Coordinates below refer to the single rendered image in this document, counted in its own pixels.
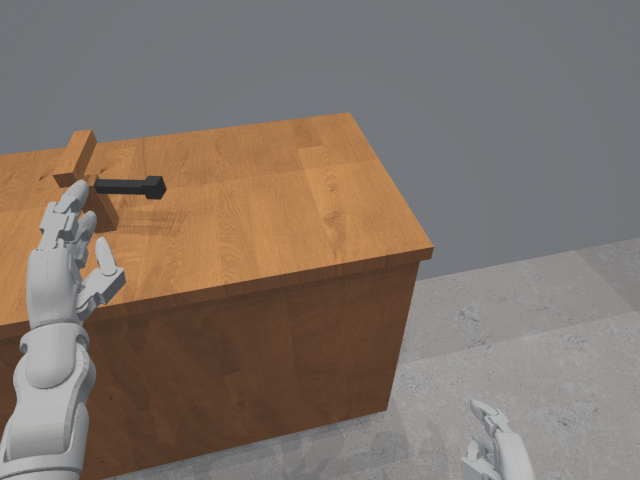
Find robot left hand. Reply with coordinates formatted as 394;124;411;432
26;180;126;331

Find counter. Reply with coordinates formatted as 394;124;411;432
0;112;434;480

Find robot right hand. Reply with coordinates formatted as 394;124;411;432
461;399;538;480

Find robot left forearm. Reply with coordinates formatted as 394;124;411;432
0;323;96;480

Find tap lever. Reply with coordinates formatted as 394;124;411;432
94;176;167;200

